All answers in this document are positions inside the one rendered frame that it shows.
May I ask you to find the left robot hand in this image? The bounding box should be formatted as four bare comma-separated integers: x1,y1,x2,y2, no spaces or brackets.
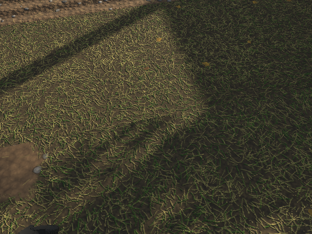
19,224,59,234

